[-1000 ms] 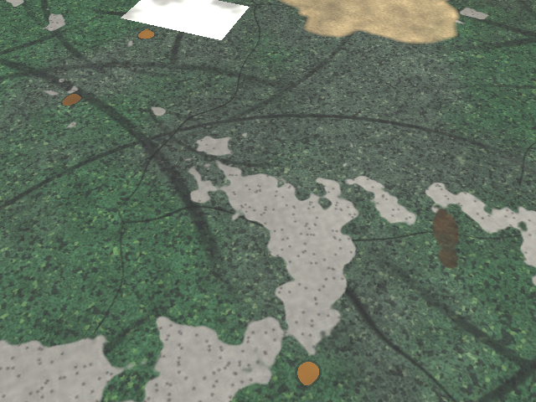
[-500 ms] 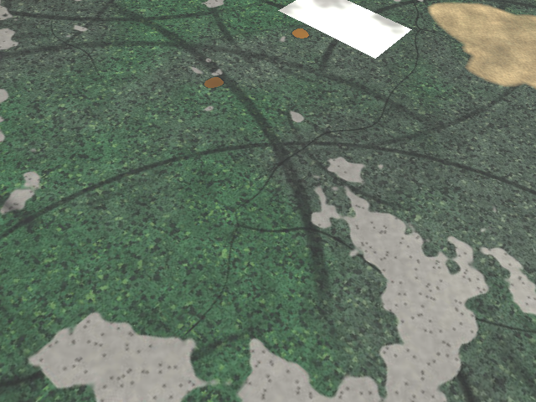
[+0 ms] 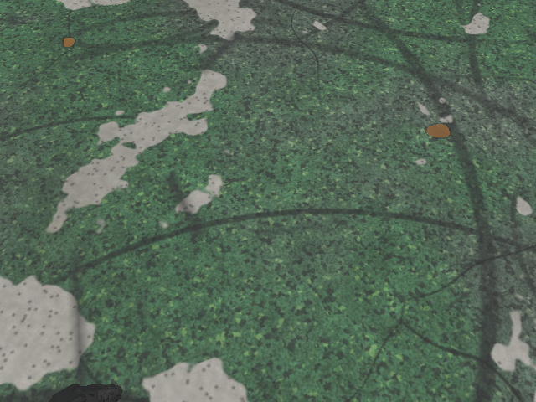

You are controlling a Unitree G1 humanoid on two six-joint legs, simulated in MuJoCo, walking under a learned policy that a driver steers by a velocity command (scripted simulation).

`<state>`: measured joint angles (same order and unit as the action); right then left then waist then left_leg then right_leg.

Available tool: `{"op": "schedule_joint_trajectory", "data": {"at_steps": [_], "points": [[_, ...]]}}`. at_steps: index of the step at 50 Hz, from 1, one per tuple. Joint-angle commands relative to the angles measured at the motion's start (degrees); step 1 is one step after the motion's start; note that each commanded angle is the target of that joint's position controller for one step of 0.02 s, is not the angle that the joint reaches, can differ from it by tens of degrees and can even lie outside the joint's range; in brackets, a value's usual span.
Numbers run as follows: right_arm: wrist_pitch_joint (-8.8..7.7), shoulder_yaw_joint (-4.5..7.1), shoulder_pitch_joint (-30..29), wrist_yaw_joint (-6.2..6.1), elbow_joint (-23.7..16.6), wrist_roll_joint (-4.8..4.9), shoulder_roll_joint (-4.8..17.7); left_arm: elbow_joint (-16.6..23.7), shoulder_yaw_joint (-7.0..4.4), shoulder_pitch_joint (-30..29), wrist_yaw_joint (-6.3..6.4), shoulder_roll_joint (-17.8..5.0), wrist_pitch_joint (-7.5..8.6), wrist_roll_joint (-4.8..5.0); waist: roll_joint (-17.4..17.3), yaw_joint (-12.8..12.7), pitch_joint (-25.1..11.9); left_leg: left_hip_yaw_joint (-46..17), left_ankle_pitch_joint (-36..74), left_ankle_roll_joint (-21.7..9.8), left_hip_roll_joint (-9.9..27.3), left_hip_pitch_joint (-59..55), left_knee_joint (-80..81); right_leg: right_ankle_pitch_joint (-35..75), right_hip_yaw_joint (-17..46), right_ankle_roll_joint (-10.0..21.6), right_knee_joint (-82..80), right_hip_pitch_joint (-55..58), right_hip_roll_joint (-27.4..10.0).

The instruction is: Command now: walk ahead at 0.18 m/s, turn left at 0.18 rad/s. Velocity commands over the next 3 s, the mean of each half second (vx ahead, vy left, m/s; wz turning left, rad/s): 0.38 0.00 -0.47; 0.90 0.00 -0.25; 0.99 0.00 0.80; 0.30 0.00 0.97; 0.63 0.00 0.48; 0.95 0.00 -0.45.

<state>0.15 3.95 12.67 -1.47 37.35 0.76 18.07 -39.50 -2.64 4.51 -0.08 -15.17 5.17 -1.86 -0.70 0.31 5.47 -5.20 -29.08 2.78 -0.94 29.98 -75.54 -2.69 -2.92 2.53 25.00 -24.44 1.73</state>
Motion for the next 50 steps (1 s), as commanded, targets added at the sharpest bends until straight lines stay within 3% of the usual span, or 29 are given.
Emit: {"op": "schedule_joint_trajectory", "data": {"at_steps": [1,3,6,8,9,10,11,12,13,14,15,17,20,24,32,35,36,37,38,39,40,41,42,43,44,45,46,48,50], "points": [[-1.05,-2.23,8.16,-0.32,-2.13,-1.26,-4.25,0.33,-0.22,-0.06,-1.1,-3.69,1.59,0.05,3.42,3.26,-12.79,0.61,0.9,-0.17,2.99,-6.91,17.79,36.98,11.17,13.51,-7.55,5.95,-12.53],[-1.46,-2.36,5.86,-0.54,-2.37,-1.7,-2.94,-0.37,-1.14,-0.07,-1.53,-6.7,0.76,1.24,5.25,2.54,-15.18,2.1,9.12,0.08,1.66,-11.58,27.14,36.92,11.42,13.95,-7.08,6.54,-11.91],[-0.55,-1.32,1.72,-0.57,-4.04,-0.8,1.66,0.3,-2.75,1.17,-1.23,-11.7,-1.55,2.74,6.17,1.87,-14.64,2.14,14.27,-0.72,-0.47,-13.64,34.0,16.72,16.29,12.59,-7.09,6.42,-12.78],[-0.02,-0.8,0.16,-0.46,-5.13,-0.99,2.49,1.13,-2.8,0.88,-0.62,-11.5,-3.14,3.69,6.72,2.63,-12.06,2.65,17.63,-2.42,-1.46,-18.23,42.09,0.33,19.28,9.69,-6.38,1.83,-11.1],[0.09,-0.29,0.16,-0.54,-5.72,-1.19,3.42,1.17,-2.45,1.69,-0.27,-10.0,-3.67,3.99,6.86,3.11,-10.98,1.88,18.16,-3.8,-0.56,-21.85,46.16,-7.53,20.4,7.19,-5.07,-1.41,-9.28],[0.09,0.57,3.39,-0.88,-6.17,-1.57,5.83,1.55,-1.61,2.44,-0.18,-6.89,-3.78,3.94,3.07,4.56,-12.5,-3.4,11.66,-6.66,6.27,-28.42,50.81,-24.09,19.37,3.93,-0.05,-8.07,-6.34],[0.34,1.46,7.47,-1.33,-5.99,-2.0,9.21,2.72,-0.59,3.17,-0.52,-2.68,-3.65,4.05,-7.04,5.67,-14.32,-15.95,-3.59,-11.46,19.62,-35.57,56.51,-35.24,11.68,0.41,14.6,-19.68,-0.11],[-0.25,2.94,7.62,-0.68,-4.38,-2.52,13.15,5.15,-1.34,2.11,-0.32,-4.71,-2.89,4.69,-17.52,5.05,-11.37,-30.7,-17.67,-16.72,27.09,-29.95,65.39,-29.67,6.73,-0.21,29.03,-28.09,0.13],[-1.88,1.95,3.01,-0.74,-5.86,-2.22,9.76,4.65,-2.71,3.84,-0.07,-8.75,-2.87,4.5,-13.72,2.75,-8.89,-29.62,-19.84,-15.68,24.77,-27.5,66.14,-24.17,10.02,-0.48,36.52,-28.67,-3.05],[-3.05,1.08,-1.39,-0.82,-6.29,-1.02,6.66,2.85,-3.54,7.74,-0.08,-9.75,-3.31,4.16,-13.05,0.0,-7.53,-23.5,-15.84,-12.86,21.68,-27.55,66.18,-19.49,9.66,-1.42,40.66,-30.21,-3.27],[-3.94,0.46,-3.66,-0.7,-6.75,-0.24,4.49,1.05,-3.86,10.89,0.05,-9.72,-3.82,3.27,-11.45,-1.32,-8.22,-17.86,-10.94,-10.7,19.26,-27.47,65.59,-16.13,8.23,-2.73,44.71,-29.3,-4.22],[-5.25,0.15,-3.23,-0.4,-5.57,-0.64,3.37,0.82,-3.64,11.53,-0.39,-7.78,-4.15,2.55,-7.51,-1.59,-6.44,-9.26,-2.8,-9.49,17.08,-24.0,66.59,-9.59,6.63,-4.43,50.62,-27.86,-6.0],[-6.07,0.71,0.79,-0.17,-3.25,-1.8,4.06,2.7,-3.09,8.44,-0.73,-5.71,-4.42,3.28,-4.72,0.13,-4.92,-1.92,1.82,-9.84,16.94,-24.54,67.49,-3.51,6.73,-6.04,51.5,-29.38,-7.76],[-6.17,1.52,4.39,-0.08,-0.63,-2.28,5.58,5.16,-2.74,5.48,-1.26,-4.79,-4.57,3.65,-4.93,1.29,-2.55,2.61,3.08,-11.09,19.63,-27.79,68.5,-1.16,7.9,-7.07,47.0,-32.25,-9.41],[-5.32,3.6,6.09,0.59,3.24,-0.88,9.24,9.16,-0.83,-2.17,-3.59,-3.3,-4.39,4.18,-3.76,2.55,4.25,15.45,7.3,-9.14,22.3,-34.49,70.47,-5.45,2.17,-1.19,31.52,-29.9,-12.76],[-4.94,3.75,7.36,1.72,5.07,0.0,10.06,8.61,-0.12,-1.76,-3.82,-2.8,-4.01,4.24,-2.53,1.52,5.47,18.91,18.73,-10.04,21.96,-31.39,69.54,-13.98,-1.4,2.87,23.0,-17.37,-9.53],[-4.74,3.96,6.93,1.79,5.66,0.34,11.71,7.8,-0.93,1.57,-3.67,-4.7,-3.81,3.98,-4.08,-1.23,3.62,19.9,35.89,-10.67,21.74,-29.86,63.9,-18.43,-4.27,4.18,20.93,-8.91,-5.63],[-4.32,3.68,5.26,1.71,6.29,0.48,12.56,4.8,-3.01,12.73,-3.37,-8.19,-3.39,4.24,-4.22,-8.69,-2.46,21.99,54.49,-10.45,20.09,-25.9,49.46,-15.17,-7.13,5.79,16.23,7.74,-0.51],[-4.86,2.33,5.91,1.58,6.4,0.13,10.37,0.41,-6.11,26.59,-2.48,-14.18,-3.54,4.67,-1.61,-15.64,-11.09,21.53,58.71,-8.85,17.52,-14.01,31.29,-9.34,-5.6,6.91,16.55,31.38,2.14],[-5.69,-0.95,10.51,1.93,3.7,-1.62,-1.23,-1.08,-7.24,29.09,-1.2,-22.98,-3.32,3.75,21.74,-9.4,-15.91,17.79,1.32,-4.29,8.53,8.46,1.64,-22.62,21.7,9.85,9.87,47.1,-13.88],[-8.11,-1.11,8.3,1.77,3.15,2.27,0.62,1.13,-5.57,31.78,-1.18,-19.01,-1.72,2.63,18.94,-12.14,-32.17,-4.66,-5.91,-5.27,0.51,11.53,-11.39,-44.73,47.31,13.18,-5.89,49.2,-22.98],[-8.37,0.51,-0.06,1.2,1.33,5.63,5.6,-0.05,-4.09,30.49,-2.34,-13.36,-0.16,2.08,7.62,-13.7,-22.61,-6.26,0.46,-6.23,1.34,18.11,-13.7,-42.3,43.44,9.68,-11.08,43.86,-24.5],[-8.63,0.03,-1.5,0.64,0.33,5.34,3.88,-1.38,-3.62,27.52,-2.84,-12.06,0.57,2.75,7.08,-10.63,-13.72,-5.19,6.55,-7.13,3.92,21.93,-11.46,-37.38,38.37,9.03,-9.84,35.9,-24.92],[-8.42,-0.28,-1.71,0.16,0.72,3.04,2.67,-1.6,-2.84,22.59,-2.96,-9.4,0.79,2.59,6.2,-7.75,-9.58,-4.61,11.96,-7.45,7.12,20.71,-8.91,-32.93,32.33,7.68,-8.87,28.17,-23.64],[-7.45,0.08,1.77,0.5,2.03,2.07,2.57,-0.99,-1.65,17.6,-2.97,-5.31,1.07,1.22,7.54,-3.9,-7.42,-4.78,18.37,-7.76,9.61,16.77,-7.09,-26.65,24.91,5.85,-7.89,21.1,-21.44],[-6.15,0.3,5.27,1.36,3.73,2.74,1.91,-1.03,-1.04,15.16,-2.87,-2.61,1.46,0.39,8.81,-1.59,-6.99,-4.86,22.29,-7.82,10.73,13.16,-6.84,-19.7,19.26,3.91,-8.3,16.86,-19.75],[-4.88,0.52,7.29,2.1,4.87,3.31,1.35,-1.6,-1.01,14.09,-2.59,-1.84,1.96,0.54,7.32,-0.2,-6.69,-4.7,24.07,-7.69,10.97,12.57,-5.77,-13.44,14.15,2.63,-9.78,16.46,-18.65],[-2.89,0.48,6.44,2.69,5.7,3.11,0.0,-3.3,-1.04,13.86,-1.95,-1.5,2.53,0.91,3.52,0.49,-3.41,-4.04,25.76,-7.51,11.03,14.65,-3.94,-4.21,4.55,0.46,-12.15,15.23,-16.35],[-2.46,0.01,3.19,2.88,4.14,2.63,-1.0,-4.33,-1.17,13.95,-1.03,-1.9,2.86,0.57,3.99,0.56,0.58,-2.56,30.45,-7.13,9.74,15.81,1.98,4.18,-2.4,-0.9,-15.48,13.68,-13.86]]}}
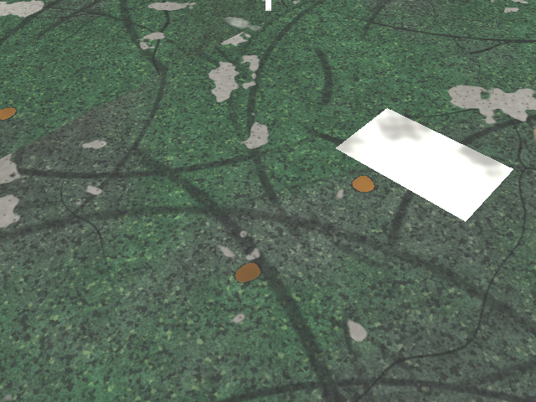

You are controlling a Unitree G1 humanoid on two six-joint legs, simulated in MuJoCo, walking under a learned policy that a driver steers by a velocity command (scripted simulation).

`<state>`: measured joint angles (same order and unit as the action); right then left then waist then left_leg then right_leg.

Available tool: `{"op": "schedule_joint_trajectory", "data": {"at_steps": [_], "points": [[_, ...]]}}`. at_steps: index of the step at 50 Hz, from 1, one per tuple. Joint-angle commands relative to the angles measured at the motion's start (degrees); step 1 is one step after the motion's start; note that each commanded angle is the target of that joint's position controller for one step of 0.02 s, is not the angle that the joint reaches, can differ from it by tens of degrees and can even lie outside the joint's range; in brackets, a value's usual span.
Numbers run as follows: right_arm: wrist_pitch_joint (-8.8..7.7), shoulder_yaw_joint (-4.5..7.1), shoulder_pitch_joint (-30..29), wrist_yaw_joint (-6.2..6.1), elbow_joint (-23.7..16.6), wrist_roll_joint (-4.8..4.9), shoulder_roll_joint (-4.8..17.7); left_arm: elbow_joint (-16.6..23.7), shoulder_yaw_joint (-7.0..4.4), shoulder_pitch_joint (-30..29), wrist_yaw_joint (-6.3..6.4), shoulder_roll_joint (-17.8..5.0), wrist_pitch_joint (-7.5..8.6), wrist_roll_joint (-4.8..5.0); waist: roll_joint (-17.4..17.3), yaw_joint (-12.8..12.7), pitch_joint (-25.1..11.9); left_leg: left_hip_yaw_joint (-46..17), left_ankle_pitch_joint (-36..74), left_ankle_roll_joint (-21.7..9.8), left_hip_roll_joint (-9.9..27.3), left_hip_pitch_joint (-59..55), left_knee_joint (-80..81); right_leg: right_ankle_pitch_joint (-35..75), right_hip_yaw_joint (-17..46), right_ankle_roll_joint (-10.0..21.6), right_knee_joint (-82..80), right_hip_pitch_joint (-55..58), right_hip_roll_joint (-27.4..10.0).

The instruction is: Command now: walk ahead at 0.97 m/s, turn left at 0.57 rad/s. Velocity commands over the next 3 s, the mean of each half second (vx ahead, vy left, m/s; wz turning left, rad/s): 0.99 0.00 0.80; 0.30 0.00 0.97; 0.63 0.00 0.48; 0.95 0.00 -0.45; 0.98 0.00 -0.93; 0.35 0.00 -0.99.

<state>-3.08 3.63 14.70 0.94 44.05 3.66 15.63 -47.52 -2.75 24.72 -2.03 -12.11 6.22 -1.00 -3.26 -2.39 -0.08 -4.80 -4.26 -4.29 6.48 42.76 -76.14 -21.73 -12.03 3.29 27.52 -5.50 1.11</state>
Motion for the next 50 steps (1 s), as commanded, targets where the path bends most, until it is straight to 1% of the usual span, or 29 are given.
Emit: {"op": "schedule_joint_trajectory", "data": {"at_steps": [1,5,8,10,11,12,13,14,15,16,17,18,20,22,23,26,28,30,31,32,33,34,35,36,38,39,41,47,50], "points": [[0.62,0.36,-0.73,0.64,-3.1,-0.38,1.61,3.4,-0.92,-6.33,1.42,-4.54,1.8,-0.57,6.32,3.15,7.96,-0.86,8.56,-0.41,0.58,3.27,6.27,27.1,3.0,-2.86,-19.18,-5.19,-11.08],[-0.61,0.12,-6.35,2.19,-5.7,-1.01,1.26,2.19,-1.48,-3.72,3.96,-7.99,1.21,-0.39,3.75,2.42,10.31,7.42,14.66,-1.91,-3.22,3.26,21.47,44.68,-4.14,-6.63,-20.42,1.85,-10.65],[-1.42,1.06,-6.69,3.57,-7.39,-0.28,2.85,1.85,-2.33,-2.49,6.13,-12.94,-0.26,-0.67,6.97,4.54,5.48,17.81,12.81,-4.06,-9.17,-8.98,30.04,79.13,-6.11,-8.79,-10.31,6.96,-11.25],[0.47,3.04,4.7,3.36,-5.57,0.3,6.79,3.44,-3.49,-6.87,7.4,-16.54,-1.15,0.51,13.27,11.99,-0.59,18.72,7.23,-4.83,-11.32,-24.19,28.5,96.86,-5.24,-7.32,3.46,6.6,-13.73],[2.12,5.26,20.04,2.41,-1.52,-0.18,11.42,5.8,-3.94,-13.96,6.8,-17.49,-1.0,1.13,13.59,19.91,-5.09,14.18,3.4,-7.67,-10.13,-40.0,28.02,98.21,-2.86,-5.82,18.47,-0.36,-14.33],[3.26,5.93,35.78,1.1,3.54,-0.98,12.15,8.14,-3.55,-23.49,4.89,-15.39,-0.05,3.02,5.0,27.59,-6.75,6.54,11.88,-12.53,-4.69,-54.35,38.82,65.47,-2.5,-5.07,47.86,-10.56,-7.87],[2.82,3.85,33.67,1.31,7.08,-3.62,7.06,11.43,0.28,-29.34,2.17,-0.14,2.38,2.41,-18.49,21.68,3.86,1.98,14.77,-13.27,-8.16,-54.67,40.86,-9.02,2.08,-3.91,76.39,-31.95,7.01],[0.43,1.07,20.25,2.11,2.38,-4.71,3.98,14.12,2.33,-16.46,1.37,5.34,3.88,2.57,-18.4,6.19,-0.17,-17.94,4.23,-18.53,-5.38,-52.39,39.25,-15.22,15.76,-1.61,85.07,-44.9,5.01],[-0.56,0.84,17.32,2.35,-1.28,-4.5,1.52,16.96,2.63,-13.92,0.33,1.67,5.49,2.73,-11.05,4.9,-7.9,-36.15,-19.56,-24.22,2.17,-53.78,52.07,-11.59,21.72,0.54,81.34,-48.02,5.09],[-1.44,1.41,13.71,2.25,-3.07,-3.55,2.85,17.94,1.63,-15.96,-0.18,-2.7,6.12,2.9,2.98,2.51,-3.26,-42.56,-33.13,-21.72,4.52,-45.47,62.16,-5.71,21.3,2.35,70.99,-47.8,2.55],[-2.25,1.42,7.12,2.07,-5.37,-3.14,4.11,17.64,1.12,-14.99,-0.11,-4.06,5.23,2.34,11.39,-1.75,0.48,-42.26,-37.86,-19.16,4.73,-34.84,64.04,0.18,21.79,1.82,61.91,-43.86,-0.75],[-2.76,1.75,2.9,1.68,-7.06,-3.3,6.03,17.07,1.22,-14.21,0.58,-4.29,3.92,1.42,12.44,-3.73,2.55,-41.58,-36.46,-19.04,2.96,-25.4,64.55,2.36,22.27,-0.3,57.62,-39.51,-2.13],[-3.34,1.43,0.01,0.12,-8.78,-3.54,4.93,16.85,0.08,-15.21,2.5,-8.02,1.74,0.94,12.68,-3.68,4.88,-33.47,-27.96,-17.69,-1.35,-14.48,64.09,4.63,21.97,-4.3,46.85,-33.79,-4.67],[-3.11,1.5,1.79,-1.79,-7.83,-2.37,4.53,18.97,0.57,-21.95,3.7,-6.7,1.24,-0.56,9.08,-0.26,5.21,-23.19,-17.18,-16.41,-5.94,-8.36,63.03,12.58,18.78,-6.63,31.37,-26.04,-4.95],[-2.62,1.63,2.57,-2.53,-7.18,-1.63,4.6,20.19,1.09,-25.61,3.71,-4.82,1.12,-0.49,6.02,1.75,4.6,-18.8,-15.13,-14.81,-8.45,-6.41,61.55,17.2,17.41,-7.24,22.78,-20.78,-3.96],[-1.38,2.17,5.82,-2.63,-5.64,-0.54,5.51,22.13,0.43,-29.88,3.34,-3.4,0.77,2.39,-0.01,6.33,0.99,-18.15,-18.72,-11.28,-9.99,-10.63,57.15,22.4,15.07,-9.71,8.31,-12.62,0.99],[-0.46,2.36,7.67,-2.63,-4.78,-0.41,4.42,21.6,-1.25,-28.99,3.11,-6.1,1.17,3.4,-2.76,6.54,0.3,-20.97,-17.25,-9.12,-9.77,-20.6,51.23,20.51,16.99,-9.55,1.02,-12.83,1.96],[0.95,2.6,6.54,-2.82,-5.36,-0.87,3.64,19.92,-3.26,-22.41,2.74,-8.9,2.25,2.03,-4.47,1.99,-3.72,-18.74,1.29,-3.5,-12.49,-27.38,35.4,23.01,15.99,-6.35,-4.6,-6.17,2.05],[1.15,1.74,3.29,-2.73,-8.13,-1.94,0.9,17.96,-3.93,-10.9,2.57,-11.29,2.86,0.46,-3.45,-3.51,-12.15,-15.19,-0.61,0.27,-13.62,-20.97,18.42,32.22,21.28,-1.73,-0.27,9.43,-6.56],[0.91,-0.23,11.07,-2.65,-11.3,-2.86,-5.87,17.22,-4.16,-5.63,2.3,-16.23,2.46,-2.45,18.74,1.33,-24.38,-8.59,-39.13,4.58,-19.53,-2.77,-1.36,59.52,48.65,9.12,0.83,31.08,-26.75],[0.97,0.48,15.11,-1.93,-11.91,-1.82,3.05,16.44,-4.29,-6.61,1.56,-15.21,1.66,-1.66,26.81,2.78,-30.09,-8.28,-35.92,6.48,-11.79,3.45,-13.16,49.17,62.08,15.16,0.68,32.6,-33.32],[2.15,1.61,8.93,-1.93,-11.8,-1.61,6.74,18.37,-3.13,-11.15,2.25,-9.42,0.4,-1.22,20.37,0.51,-22.63,-5.84,-31.19,8.35,-8.54,6.52,-16.61,48.21,49.87,13.88,0.65,26.72,-28.71],[3.1,2.24,2.51,-2.05,-12.92,-2.16,8.43,17.61,-2.23,-13.43,3.0,-6.49,-0.96,-0.49,12.71,-0.31,-14.51,-2.33,-26.95,9.49,-6.81,7.18,-14.34,53.66,36.37,10.93,1.04,18.3,-24.41],[3.71,2.58,-0.99,-2.07,-13.69,-2.64,8.29,16.52,-2.03,-14.08,3.63,-6.29,-1.91,0.08,8.02,0.05,-10.49,-1.01,-24.73,9.9,-5.21,6.2,-11.14,54.05,30.13,8.45,0.52,12.75,-20.47],[4.77,1.9,-2.83,-1.51,-15.14,-1.8,4.76,14.19,-2.52,-16.97,4.5,-8.12,-2.71,0.33,8.65,2.34,-3.64,0.67,-23.33,9.27,-2.94,1.13,1.19,50.8,22.36,5.97,-4.44,1.45,-16.79],[5.01,1.4,-3.64,-1.53,-15.84,-1.6,3.07,13.25,-3.04,-18.0,4.68,-9.59,-2.83,0.16,10.36,2.64,-2.74,2.25,-21.93,9.48,-3.08,-0.46,5.62,53.35,20.21,6.62,-6.59,-0.72,-17.01],[5.3,1.52,-2.31,-1.35,-15.34,-1.9,3.61,12.16,-3.82,-20.11,4.85,-11.68,-3.37,0.0,11.62,3.56,-5.94,2.64,-14.68,9.11,-2.4,-4.56,13.6,54.21,16.45,7.96,-6.99,-0.2,-18.05],[6.44,3.24,0.0,1.22,-13.02,-2.52,8.26,10.08,-4.17,-24.91,4.47,-13.11,-3.69,2.97,11.51,5.75,-6.47,6.71,-1.36,4.22,-4.0,-23.42,36.41,40.24,5.3,4.38,-1.72,-5.65,-16.85],[7.48,5.42,-3.91,0.16,-15.02,-2.1,10.69,8.25,-4.82,-19.65,3.28,-14.09,-4.32,2.5,5.33,4.43,-5.73,8.48,-7.95,-1.47,-6.58,-30.74,38.86,10.29,4.17,1.25,3.03,-10.13,-18.21]]}}
Over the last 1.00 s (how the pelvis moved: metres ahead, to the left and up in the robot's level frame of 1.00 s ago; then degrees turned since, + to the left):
0.36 -0.29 0.00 -26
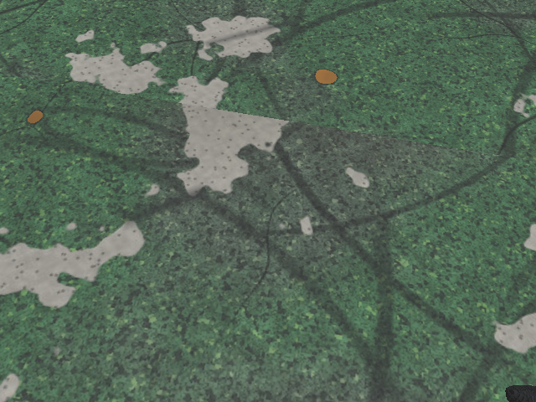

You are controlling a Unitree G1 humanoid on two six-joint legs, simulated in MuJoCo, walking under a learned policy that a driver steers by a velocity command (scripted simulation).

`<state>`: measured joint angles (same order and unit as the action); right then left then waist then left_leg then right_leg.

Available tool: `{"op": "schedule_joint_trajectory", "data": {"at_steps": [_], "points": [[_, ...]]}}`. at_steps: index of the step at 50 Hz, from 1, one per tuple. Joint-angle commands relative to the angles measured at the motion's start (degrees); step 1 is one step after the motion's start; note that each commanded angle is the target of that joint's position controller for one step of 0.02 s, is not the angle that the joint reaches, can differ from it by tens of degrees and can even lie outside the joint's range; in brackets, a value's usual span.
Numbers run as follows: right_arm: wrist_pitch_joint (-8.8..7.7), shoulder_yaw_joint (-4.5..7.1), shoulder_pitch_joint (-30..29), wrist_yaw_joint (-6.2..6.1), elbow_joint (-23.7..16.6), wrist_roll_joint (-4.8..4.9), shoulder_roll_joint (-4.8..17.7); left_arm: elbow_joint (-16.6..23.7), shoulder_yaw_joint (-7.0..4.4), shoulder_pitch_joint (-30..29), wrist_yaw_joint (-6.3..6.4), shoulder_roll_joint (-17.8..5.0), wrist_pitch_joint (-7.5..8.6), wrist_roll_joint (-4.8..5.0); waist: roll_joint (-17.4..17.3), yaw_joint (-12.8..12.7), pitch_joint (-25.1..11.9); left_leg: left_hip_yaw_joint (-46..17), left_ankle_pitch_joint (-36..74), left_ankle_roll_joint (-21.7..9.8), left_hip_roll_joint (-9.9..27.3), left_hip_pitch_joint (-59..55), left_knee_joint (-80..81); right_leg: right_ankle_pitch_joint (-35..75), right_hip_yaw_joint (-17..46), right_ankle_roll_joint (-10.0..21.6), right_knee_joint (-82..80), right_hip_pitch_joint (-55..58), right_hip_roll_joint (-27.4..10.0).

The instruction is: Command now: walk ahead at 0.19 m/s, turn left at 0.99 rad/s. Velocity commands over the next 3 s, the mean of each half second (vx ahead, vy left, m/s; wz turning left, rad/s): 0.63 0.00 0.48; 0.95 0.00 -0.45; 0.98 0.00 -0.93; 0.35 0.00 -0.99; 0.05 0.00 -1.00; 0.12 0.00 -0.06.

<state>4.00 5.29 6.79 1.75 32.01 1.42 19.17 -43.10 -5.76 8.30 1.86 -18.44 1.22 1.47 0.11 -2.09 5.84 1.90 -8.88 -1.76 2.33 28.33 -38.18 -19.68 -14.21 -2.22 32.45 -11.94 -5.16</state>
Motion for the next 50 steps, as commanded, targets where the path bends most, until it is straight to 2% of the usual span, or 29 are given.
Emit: {"op": "schedule_joint_trajectory", "data": {"at_steps": [1,2,3,4,7,10,12,16,18,20,21,22,23,24,25,26,29,33,39,41,42,43,44,45,46,47,48,49,50], "points": [[0.2,5.43,11.4,-1.54,-1.26,0.54,10.87,3.97,-1.16,-2.24,-1.04,-5.34,0.14,-0.75,-6.76,6.43,-12.02,-7.02,-9.96,-8.98,0.43,-23.47,6.1,-5.04,3.65,4.96,11.87,-10.1,-7.81],[-1.4,6.31,14.82,-1.86,-1.62,0.7,17.69,8.53,0.23,-4.1,-1.34,-1.97,0.53,-1.64,-21.85,5.43,-10.84,-41.33,-33.16,-21.71,12.1,-32.96,21.01,-20.3,5.38,1.24,32.29,-32.9,4.72],[-4.14,4.62,17.32,-1.1,-1.7,-0.33,13.45,9.61,0.0,-8.16,-1.98,-4.48,2.32,-0.02,-15.49,8.97,-12.64,-54.18,-49.68,-23.24,16.16,-33.45,29.73,-17.24,19.32,2.91,39.04,-40.56,6.05],[-6.02,3.29,14.9,-1.25,-1.59,-0.45,10.63,9.44,-0.64,-8.64,-2.81,-7.17,3.7,1.36,-13.41,7.13,-9.83,-51.82,-48.91,-20.43,17.15,-30.76,30.02,-13.41,21.03,4.92,39.38,-41.45,3.94],[-6.34,1.01,6.21,-2.21,-2.7,-0.7,5.74,5.13,-0.88,-3.12,-3.32,-6.32,4.79,-1.53,-6.74,1.61,-10.65,-32.79,-30.26,-13.05,10.24,-17.79,24.96,-3.04,18.95,4.06,27.71,-26.44,0.29],[-6.05,0.88,6.35,-3.05,-2.39,-1.38,5.67,3.56,0.35,-2.72,-3.95,-2.66,4.52,-1.98,-6.28,2.08,-10.45,-21.99,-21.5,-11.02,5.05,-11.22,24.79,7.12,13.8,0.99,20.16,-17.22,2.71],[-6.25,1.15,8.15,-3.06,-1.74,-0.8,6.32,4.7,1.66,-5.12,-3.95,-0.39,4.15,-1.26,-7.37,3.37,-7.69,-20.28,-21.26,-11.22,5.12,-7.87,25.28,8.41,13.52,0.17,12.34,-13.94,3.32],[-7.15,0.9,9.61,-1.92,-1.12,-0.02,6.03,5.98,1.91,-5.65,-3.84,-1.88,4.41,0.06,-8.52,4.09,-5.44,-22.61,-24.06,-11.71,8.09,-6.78,23.31,7.19,13.86,0.88,6.17,-10.98,2.97],[-7.26,0.36,8.25,-1.42,-1.36,0.24,4.96,5.28,1.74,-1.73,-3.82,-2.28,4.82,0.28,-7.77,1.7,-5.39,-22.67,-26.56,-10.75,7.99,-4.32,20.42,7.25,12.57,2.34,3.55,-5.72,2.83],[-7.19,-1.06,6.27,-1.38,-1.97,-0.46,0.7,1.03,1.01,11.01,-3.64,-2.79,5.31,-0.03,-4.59,-3.79,-6.83,-18.99,-27.88,-8.22,4.11,1.84,8.91,3.44,11.35,3.34,2.04,5.73,3.97],[-7.64,-2.56,3.05,-1.46,-3.44,-0.64,-4.46,-1.44,0.17,20.9,-3.43,-5.92,5.96,-1.33,6.68,-7.7,-6.29,-12.42,-21.57,-4.37,-2.54,12.1,-15.32,-7.54,25.03,6.04,-4.3,12.72,-3.92],[-9.03,-3.63,6.84,-1.59,-6.45,1.0,-7.38,-0.13,-0.42,21.29,-4.29,-11.34,6.44,-2.77,21.69,-3.55,-5.51,-9.43,-23.38,-2.92,-7.65,30.09,-33.73,-26.51,56.96,14.6,-17.69,19.05,-15.76],[-9.7,-2.84,5.45,-1.66,-6.05,2.94,-2.77,0.73,-0.21,18.93,-4.69,-9.5,6.52,-1.69,14.56,-3.25,-3.33,-12.86,-17.77,-3.84,-4.09,38.8,-41.21,-40.88,66.75,18.09,-22.3,19.3,-19.44],[-9.71,-2.48,1.7,-1.67,-5.87,2.64,-0.89,1.02,0.38,17.62,-4.38,-7.5,6.4,-1.2,9.02,-3.28,-0.97,-12.65,-11.58,-4.17,-2.15,42.25,-43.74,-34.91,60.86,16.98,-20.92,18.54,-18.51],[-9.5,-2.59,1.65,-1.77,-4.89,0.75,-0.82,1.15,1.05,16.63,-4.17,-5.78,6.07,-1.55,4.4,-2.18,-2.29,-11.11,-7.23,-3.72,-0.01,39.16,-42.74,-26.83,52.3,15.38,-18.72,15.87,-15.53],[-9.34,-2.65,1.76,-1.7,-4.38,-0.49,-1.39,1.09,1.9,15.1,-4.2,-4.05,5.65,-1.83,3.9,-0.67,-2.17,-10.05,-4.38,-3.07,1.77,35.26,-39.69,-21.6,46.05,14.27,-18.9,11.28,-12.32],[-8.76,-2.39,0.24,-1.28,-4.3,-0.43,-1.57,0.11,3.64,14.78,-3.65,-0.47,5.35,-1.63,6.63,0.81,0.14,-6.11,1.72,-0.28,3.84,27.37,-32.71,-11.59,37.91,14.15,-23.41,2.15,-7.0],[-10.33,-3.39,-8.86,-0.63,-5.95,-1.0,-3.68,-2.45,3.59,20.33,-1.84,-1.45,4.86,-0.85,3.59,-2.16,0.31,-3.67,11.39,2.78,1.75,20.82,-14.86,7.24,30.58,14.41,-25.7,3.44,-4.99],[-12.79,-2.97,-17.38,2.15,-6.5,0.53,-3.16,-5.19,3.82,25.1,-0.46,-1.67,3.28,0.87,8.03,-3.59,0.56,-3.11,11.88,3.4,-3.15,5.94,7.42,16.7,29.49,13.37,-22.81,9.76,-6.12],[-13.08,-1.64,-14.45,1.78,-6.13,0.96,0.05,-5.67,3.14,24.46,-0.33,-3.52,2.59,0.52,10.9,-0.57,-2.1,-2.68,7.45,2.15,-4.58,-4.11,9.6,34.92,29.4,12.03,-16.74,10.42,-6.85],[-12.85,-0.2,-7.25,0.96,-4.78,1.29,3.03,-5.49,2.75,23.43,-0.5,-4.81,2.23,-0.34,12.0,4.12,-7.19,-1.5,3.27,0.43,-5.79,-14.61,9.7,46.92,28.01,10.74,-7.42,9.05,-5.51],[-12.28,0.98,6.6,-0.26,-2.04,1.47,5.62,-3.46,2.48,19.32,-0.79,-5.79,2.18,-1.49,12.34,11.88,-15.18,-4.86,1.96,-1.7,-1.08,-34.1,6.3,45.81,27.1,8.6,7.76,-1.94,-3.32],[-11.0,2.1,21.7,-1.66,0.9,0.82,10.57,-0.05,3.62,18.22,-0.91,-1.17,2.99,-4.04,1.69,15.98,-29.3,-17.67,-8.34,-2.92,11.62,-56.04,1.86,22.66,25.04,8.11,27.95,-14.73,1.3],[-11.13,1.89,21.16,-0.41,1.92,-1.0,12.47,2.37,5.46,26.42,-1.38,6.28,4.49,0.85,-23.89,8.97,-39.99,-49.83,-35.73,-11.73,23.81,-67.05,15.64,-10.1,25.86,6.7,44.78,-31.57,5.94],[-10.95,0.82,19.0,-0.73,1.96,-1.2,5.55,2.08,3.95,20.0,-0.79,0.27,4.49,3.59,-20.2,10.97,-28.53,-49.72,-41.05,-9.65,21.53,-59.96,22.73,-7.21,24.53,6.9,50.42,-38.71,2.71],[-10.84,0.12,16.63,-1.28,3.35,-0.67,2.84,3.54,3.28,12.83,-0.66,-1.61,4.24,3.3,-14.47,11.67,-17.3,-38.72,-31.26,-8.09,19.91,-51.43,22.28,-2.37,21.48,6.8,51.65,-42.54,0.84],[-10.62,-0.22,13.92,-1.43,4.31,-1.18,1.92,3.89,3.24,10.03,-0.83,-1.04,3.83,2.03,-5.72,9.41,-11.92,-30.39,-18.58,-7.62,18.22,-41.67,22.37,1.12,20.7,6.61,50.0,-39.38,-1.73],[-10.55,-0.59,11.26,-1.32,5.32,-2.37,-0.01,4.57,2.97,8.69,-1.37,0.0,3.26,0.97,-4.21,6.8,-7.83,-24.23,-11.84,-7.72,16.01,-33.3,23.51,3.14,20.7,6.33,47.42,-36.12,-3.31],[-10.69,-1.02,8.75,-1.34,6.36,-3.02,-1.92,5.01,2.95,9.5,-2.12,1.58,2.1,1.32,-6.18,4.09,-5.85,-18.86,-7.92,-7.33,14.83,-27.77,24.63,3.22,21.27,6.02,46.37,-33.12,-4.97]]}}
Over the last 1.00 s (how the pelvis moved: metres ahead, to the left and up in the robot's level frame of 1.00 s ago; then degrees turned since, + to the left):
0.66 0.03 -0.01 55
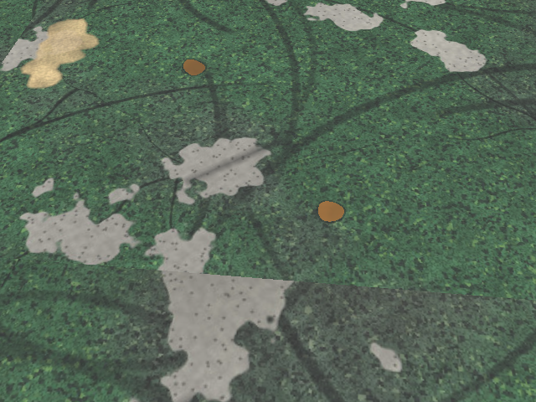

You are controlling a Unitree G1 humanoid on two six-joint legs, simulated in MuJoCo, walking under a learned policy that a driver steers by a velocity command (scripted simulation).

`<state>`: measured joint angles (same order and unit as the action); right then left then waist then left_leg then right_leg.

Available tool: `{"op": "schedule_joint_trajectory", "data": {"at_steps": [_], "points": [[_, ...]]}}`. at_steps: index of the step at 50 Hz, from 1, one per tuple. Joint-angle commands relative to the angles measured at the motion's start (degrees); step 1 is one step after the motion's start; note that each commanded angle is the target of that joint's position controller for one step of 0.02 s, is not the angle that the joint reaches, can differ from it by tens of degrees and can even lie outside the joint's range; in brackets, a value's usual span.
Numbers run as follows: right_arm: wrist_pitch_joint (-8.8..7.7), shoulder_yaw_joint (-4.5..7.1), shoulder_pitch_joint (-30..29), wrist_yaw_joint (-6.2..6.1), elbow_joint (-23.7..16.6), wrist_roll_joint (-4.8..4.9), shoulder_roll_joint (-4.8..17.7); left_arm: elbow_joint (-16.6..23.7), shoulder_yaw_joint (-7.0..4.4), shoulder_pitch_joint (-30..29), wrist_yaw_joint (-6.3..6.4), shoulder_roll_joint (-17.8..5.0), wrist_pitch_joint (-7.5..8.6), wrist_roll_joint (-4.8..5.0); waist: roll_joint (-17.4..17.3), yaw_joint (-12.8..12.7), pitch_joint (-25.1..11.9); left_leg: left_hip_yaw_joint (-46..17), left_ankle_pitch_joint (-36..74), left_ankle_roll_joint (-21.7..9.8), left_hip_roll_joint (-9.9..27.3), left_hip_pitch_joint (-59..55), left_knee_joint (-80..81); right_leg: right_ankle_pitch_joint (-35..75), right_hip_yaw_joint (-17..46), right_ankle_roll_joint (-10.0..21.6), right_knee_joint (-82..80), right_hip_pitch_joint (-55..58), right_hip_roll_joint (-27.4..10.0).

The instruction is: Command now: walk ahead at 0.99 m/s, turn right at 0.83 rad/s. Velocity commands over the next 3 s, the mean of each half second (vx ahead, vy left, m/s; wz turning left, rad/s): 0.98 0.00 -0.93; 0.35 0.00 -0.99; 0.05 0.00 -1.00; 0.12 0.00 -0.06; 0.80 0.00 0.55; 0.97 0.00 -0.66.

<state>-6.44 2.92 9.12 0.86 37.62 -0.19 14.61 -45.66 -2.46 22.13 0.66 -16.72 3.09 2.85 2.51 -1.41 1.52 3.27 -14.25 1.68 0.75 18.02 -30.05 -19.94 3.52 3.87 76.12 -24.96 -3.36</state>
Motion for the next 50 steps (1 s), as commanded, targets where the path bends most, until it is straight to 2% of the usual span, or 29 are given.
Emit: {"op": "schedule_joint_trajectory", "data": {"at_steps": [1,3,6,9,11,13,14,15,16,17,18,19,20,22,23,25,27,28,30,34,35,36,37,38,40,41,43,45,50], "points": [[-0.31,1.24,4.03,-0.3,1.54,-0.79,1.52,8.19,-0.17,-4.4,-1.3,1.45,-1.03,0.53,-9.62,1.83,0.59,-15.57,0.07,-10.2,16.03,-14.03,18.05,2.24,3.38,-0.44,1.54,-19.78,-7.91],[-0.62,1.47,0.54,-0.25,2.24,0.26,2.23,9.94,0.09,-6.07,-1.57,2.16,-2.7,0.02,-8.74,-0.37,4.69,-8.39,6.41,-9.52,16.21,-8.26,20.98,3.36,2.61,-1.52,-0.09,-21.09,-8.95],[-1.09,2.39,-3.0,-1.0,2.31,-0.12,6.58,11.87,0.15,-8.78,-2.53,-0.1,-2.59,-1.07,-6.37,-2.43,6.64,2.32,10.29,-8.29,13.35,-4.35,23.99,16.11,0.7,-2.37,-10.15,-18.16,-8.66],[-0.98,3.39,0.62,-1.3,3.54,0.34,11.14,13.07,-0.07,-15.3,-4.07,-2.31,-1.86,-1.42,-0.48,0.18,7.68,9.48,15.67,-6.47,11.29,-8.34,24.96,25.32,-6.05,0.08,-24.13,-11.58,-5.21],[-0.26,4.22,2.29,-1.07,3.88,0.63,15.26,13.77,-1.07,-15.74,-4.53,-4.88,-1.7,-0.99,-2.65,-0.89,5.44,10.99,41.27,-5.81,12.25,-15.24,19.52,23.03,-11.06,2.22,-27.91,-6.08,-0.57],[1.39,5.12,2.15,-0.97,3.22,1.29,18.94,12.5,-3.27,-6.67,-4.27,-9.55,-2.47,0.21,-7.95,-7.13,-1.31,11.3,69.03,-5.66,13.66,-20.22,2.77,13.36,-14.48,4.7,-26.95,4.89,4.66],[1.9,5.17,0.77,-0.96,2.4,1.5,19.11,9.66,-5.36,5.02,-3.94,-13.37,-3.07,0.12,-8.67,-13.09,-7.18,10.14,73.1,-5.74,13.69,-14.98,-12.73,10.52,-14.02,6.96,-28.39,20.52,6.8],[1.36,3.9,-0.01,-0.96,2.52,1.23,15.25,5.99,-7.18,15.44,-2.88,-16.75,-3.82,0.42,-2.3,-17.18,-9.33,9.18,46.37,-2.98,8.53,-1.27,-36.21,13.09,-7.78,9.47,-32.54,38.03,6.0],[-0.82,0.25,4.84,-0.27,0.3,-0.92,2.76,6.31,-6.69,10.01,-2.75,-19.95,-3.83,0.11,21.94,-6.69,-6.03,4.17,-18.89,-0.52,-4.4,19.14,-63.95,16.23,10.95,15.24,-36.89,43.94,0.59],[-3.54,-0.88,9.29,0.33,-4.22,0.99,4.28,11.49,-5.09,4.87,-3.19,-18.2,-1.68,-1.81,22.1,-1.86,-21.84,-10.84,-19.01,-2.64,-5.43,30.38,-68.06,-16.43,46.25,24.73,-56.06,50.62,-11.43],[-4.66,0.55,-0.43,0.21,-4.64,2.63,12.11,12.69,-4.62,4.55,-3.51,-13.14,-0.33,-1.94,7.37,-5.79,-15.39,-12.67,-11.04,-5.07,-1.98,30.43,-61.63,-24.96,49.41,19.58,-64.08,43.71,-11.56],[-4.61,0.55,-4.44,-0.35,-5.91,3.22,11.2,11.73,-4.39,3.05,-3.83,-12.71,1.07,-2.42,-1.85,-3.12,-6.48,-11.51,-7.62,-5.25,-0.87,30.43,-55.69,-22.64,47.62,17.55,-65.5,33.48,-11.0],[-3.97,0.06,-3.9,-1.12,-4.75,1.52,9.56,11.79,-3.9,-0.3,-4.04,-11.42,2.05,-2.49,-8.39,-0.16,-4.22,-12.52,-5.27,-4.84,1.74,25.36,-50.56,-16.26,42.73,15.93,-63.62,25.38,-9.17],[-2.06,0.5,-0.09,-1.04,-3.42,0.39,9.44,12.94,-3.37,-5.61,-3.1,-10.06,2.44,-3.25,-5.76,3.91,-1.02,-14.06,-2.83,-2.82,3.68,18.21,-43.75,-7.64,33.19,15.84,-62.14,13.11,-4.01],[-1.4,0.64,-0.3,-1.1,-3.36,0.14,9.18,12.51,-2.94,-5.82,-2.62,-8.77,2.36,-2.54,-4.87,4.35,0.41,-13.48,-2.66,-1.8,4.12,17.39,-39.26,-4.22,29.27,15.67,-62.89,10.75,-2.69],[-0.96,0.22,-6.59,-1.4,-5.42,-1.17,8.18,12.05,-2.69,-5.24,-1.17,-8.28,2.21,-1.62,-5.65,3.01,4.26,-9.95,0.5,0.67,2.96,15.71,-28.5,17.5,21.58,14.57,-62.6,5.53,0.25],[-1.1,-0.81,-13.01,-1.01,-7.9,-2.4,4.32,10.86,-3.15,-5.28,0.38,-8.98,0.78,-1.14,-4.36,0.99,4.95,-5.7,11.53,1.93,-0.9,10.66,-14.24,30.66,13.56,10.56,-58.03,1.24,5.7],[-1.08,-1.14,-14.57,-0.63,-8.52,-2.46,2.72,10.0,-3.57,-4.03,0.81,-9.46,-0.27,-1.14,-2.89,-0.65,2.99,-3.94,18.08,1.83,-3.36,6.66,-7.86,30.85,12.16,8.03,-56.56,0.31,7.32],[-1.04,-0.39,-15.62,0.18,-9.42,-0.98,3.48,8.19,-4.13,-0.37,1.3,-9.55,-1.77,-1.14,0.06,-2.85,-0.76,-4.02,25.97,1.93,-6.9,0.42,-1.5,25.19,15.32,5.02,-54.54,1.83,7.37],[-1.21,2.36,-12.19,-0.37,-9.35,0.58,8.67,8.44,-4.5,-2.58,2.31,-7.72,-2.75,-0.73,4.21,0.39,-3.49,-8.8,23.63,0.7,-6.0,-3.4,5.6,23.04,22.09,1.38,-41.52,11.28,6.45],[-1.36,2.95,-4.91,-0.71,-7.5,0.11,9.29,9.5,-4.39,-4.7,2.33,-6.89,-2.78,-0.88,4.3,4.28,-8.05,-8.42,28.86,-0.28,-4.21,-11.04,7.64,26.15,19.64,-1.15,-32.43,12.51,8.42],[-1.14,2.89,4.28,-0.9,-5.85,-0.59,10.33,11.07,-2.9,-3.77,1.99,-2.32,-2.95,-2.01,-0.25,6.52,-17.65,-15.59,37.3,-3.47,6.48,-26.74,1.1,7.57,15.7,-3.45,-16.25,7.32,10.17],[-0.37,2.33,5.01,-0.87,-6.78,-2.75,11.98,11.06,-1.25,10.66,1.31,3.57,-3.34,-2.78,-18.97,-0.99,-26.61,-36.33,62.2,-11.77,23.25,-41.98,-1.86,-30.14,12.98,-5.73,3.16,-6.54,15.74],[0.56,3.01,2.91,-0.56,-6.52,-1.99,12.97,11.13,-2.21,15.89,0.28,-5.71,-3.78,-0.86,-22.88,-2.3,-32.46,-51.84,33.69,-19.39,30.89,-42.26,2.21,-20.77,11.61,-7.2,13.11,-11.1,8.2],[2.75,1.0,-6.18,-2.12,-9.35,-1.27,4.92,12.52,-4.24,-0.67,0.55,-11.96,-5.61,-0.77,-8.05,1.1,-16.83,-33.06,8.39,-15.25,19.57,-24.26,9.4,-7.17,4.62,-9.38,10.43,-13.75,3.53],[3.6,0.6,-7.84,-2.53,-9.11,-0.94,4.56,13.15,-4.67,-2.96,1.05,-12.37,-6.48,-1.13,-5.63,0.44,-11.94,-26.28,9.98,-13.11,15.95,-15.84,10.84,-5.18,3.28,-9.7,8.47,-11.39,2.28],[3.89,1.32,-8.38,-2.61,-6.38,-1.27,6.17,14.82,-3.96,-4.74,1.25,-8.84,-7.07,-1.08,-7.04,-0.66,-5.44,-16.12,14.71,-12.15,12.03,-5.31,13.21,-5.09,1.2,-8.84,0.07,-7.79,-0.18],[3.4,2.06,-6.35,-2.35,-3.66,-1.56,7.3,15.56,-2.9,-5.9,1.54,-5.16,-6.42,-1.39,-7.88,-0.01,-6.09,-12.29,23.57,-14.45,13.13,-6.52,14.35,-6.26,-0.35,-8.54,-5.52,-7.96,-1.31],[4.22,3.27,-7.44,-2.36,-1.29,-0.98,10.59,16.28,-3.35,-9.64,0.78,-7.41,-6.94,-1.51,-6.8,0.52,-8.51,-7.77,14.77,-16.56,18.01,-9.08,17.67,2.03,-0.59,-7.66,-13.74,-7.24,-4.55]]}}
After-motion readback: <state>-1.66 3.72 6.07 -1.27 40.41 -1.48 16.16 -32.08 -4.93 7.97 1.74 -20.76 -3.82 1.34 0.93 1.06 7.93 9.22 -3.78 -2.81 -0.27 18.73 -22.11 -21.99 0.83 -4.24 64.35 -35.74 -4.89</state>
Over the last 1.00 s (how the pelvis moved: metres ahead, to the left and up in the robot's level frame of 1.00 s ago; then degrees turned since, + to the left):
0.54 0.03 0.00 -4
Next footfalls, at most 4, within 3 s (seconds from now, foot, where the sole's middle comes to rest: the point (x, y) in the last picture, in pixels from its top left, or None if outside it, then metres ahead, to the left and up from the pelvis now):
0.30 right None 0.44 -0.15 -0.77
0.72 left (362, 261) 0.86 -0.21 -0.77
1.22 right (405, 345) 0.61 -0.30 -0.77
1.62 left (399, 268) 0.83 -0.31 -0.77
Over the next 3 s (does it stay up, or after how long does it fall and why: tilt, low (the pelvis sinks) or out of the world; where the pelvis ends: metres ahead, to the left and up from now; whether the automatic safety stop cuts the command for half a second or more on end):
stays up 1.05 -0.95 -0.01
